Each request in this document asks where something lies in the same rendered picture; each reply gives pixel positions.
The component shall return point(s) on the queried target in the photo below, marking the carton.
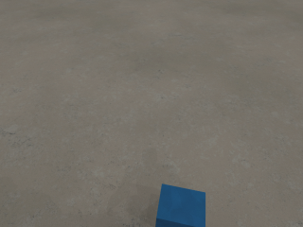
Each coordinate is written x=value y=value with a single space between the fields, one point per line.
x=180 y=207

